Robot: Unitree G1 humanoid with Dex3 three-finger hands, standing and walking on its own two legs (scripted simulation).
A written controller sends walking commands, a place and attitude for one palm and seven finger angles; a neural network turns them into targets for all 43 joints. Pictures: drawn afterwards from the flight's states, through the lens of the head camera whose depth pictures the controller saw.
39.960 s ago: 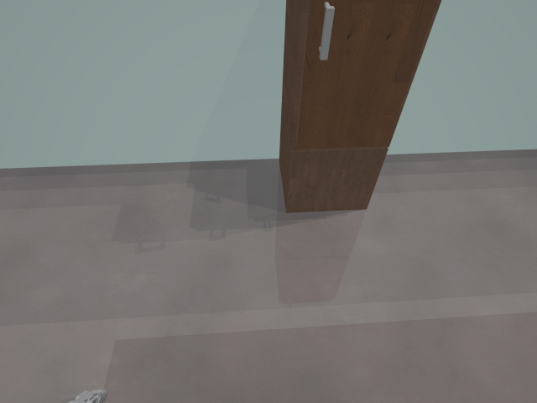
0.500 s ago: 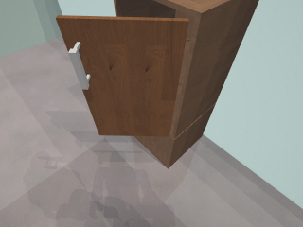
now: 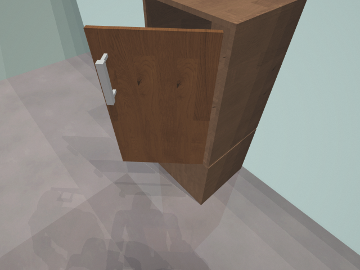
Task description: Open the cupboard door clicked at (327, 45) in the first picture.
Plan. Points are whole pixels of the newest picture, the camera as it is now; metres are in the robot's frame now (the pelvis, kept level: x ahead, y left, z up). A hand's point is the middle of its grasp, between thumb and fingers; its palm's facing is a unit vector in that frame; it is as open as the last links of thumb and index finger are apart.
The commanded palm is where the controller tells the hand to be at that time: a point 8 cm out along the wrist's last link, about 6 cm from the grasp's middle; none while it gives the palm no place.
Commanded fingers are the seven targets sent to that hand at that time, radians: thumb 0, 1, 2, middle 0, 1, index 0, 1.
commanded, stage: look again from close up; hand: left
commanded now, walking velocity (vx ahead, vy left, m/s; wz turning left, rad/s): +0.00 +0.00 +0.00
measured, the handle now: (107, 80) +0.60 +0.25 +0.11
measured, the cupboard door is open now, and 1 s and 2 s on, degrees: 46 46 46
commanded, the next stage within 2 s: shuffle to correct the standing spot in 0.58 s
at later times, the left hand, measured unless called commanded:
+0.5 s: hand out of the picture +0.00 +0.16 -0.18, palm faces +0.02 -0.99 -0.17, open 7.3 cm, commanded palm none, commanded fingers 0.00 0.90 0.90 -0.20 -0.30 -0.20 -0.30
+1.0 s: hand out of the picture +0.00 +0.18 -0.19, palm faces +0.07 -0.99 -0.15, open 7.4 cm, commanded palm none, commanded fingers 0.00 0.90 0.90 -0.20 -0.30 -0.20 -0.30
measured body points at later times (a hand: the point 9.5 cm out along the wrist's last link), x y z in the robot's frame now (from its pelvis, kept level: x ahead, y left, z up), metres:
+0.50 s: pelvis +0.00 +0.00 +0.00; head +0.00 +0.00 +0.45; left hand +0.00 +0.21 -0.16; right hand -0.01 -0.21 -0.16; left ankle +0.00 +0.11 -0.74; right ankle +0.03 -0.13 -0.74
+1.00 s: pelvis +0.03 +0.02 -0.01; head +0.03 +0.04 +0.44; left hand +0.00 +0.23 -0.17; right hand +0.00 -0.21 -0.16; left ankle +0.00 +0.11 -0.74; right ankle +0.03 -0.13 -0.74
